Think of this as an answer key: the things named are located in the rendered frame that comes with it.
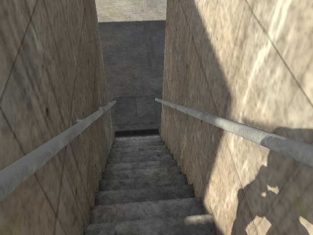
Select stairs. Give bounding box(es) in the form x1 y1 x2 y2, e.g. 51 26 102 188
83 135 217 235

